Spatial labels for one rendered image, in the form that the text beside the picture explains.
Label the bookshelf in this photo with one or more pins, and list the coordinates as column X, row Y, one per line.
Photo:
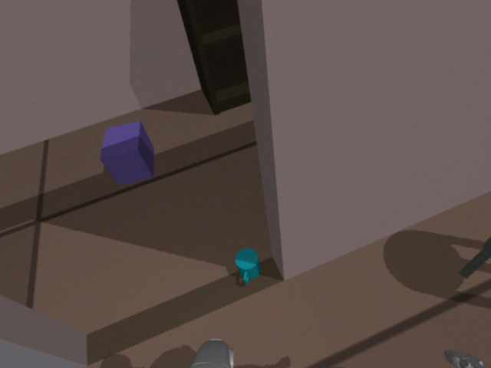
column 214, row 33

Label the right robot hand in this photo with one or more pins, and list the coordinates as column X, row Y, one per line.
column 462, row 360

